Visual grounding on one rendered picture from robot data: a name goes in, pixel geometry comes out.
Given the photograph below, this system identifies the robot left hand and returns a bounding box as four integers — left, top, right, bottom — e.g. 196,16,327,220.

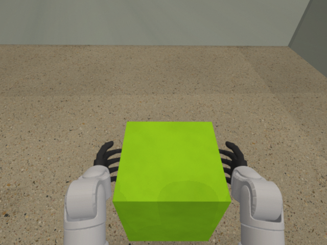
94,141,122,182

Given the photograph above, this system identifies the carton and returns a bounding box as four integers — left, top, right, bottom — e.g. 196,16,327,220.
112,121,231,241

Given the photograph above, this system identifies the left robot forearm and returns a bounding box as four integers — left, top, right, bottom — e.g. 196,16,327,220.
63,165,112,245

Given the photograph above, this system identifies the right robot forearm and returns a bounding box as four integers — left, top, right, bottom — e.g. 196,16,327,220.
231,166,285,245

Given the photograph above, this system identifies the robot right hand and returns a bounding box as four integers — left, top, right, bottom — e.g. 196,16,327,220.
219,141,247,185

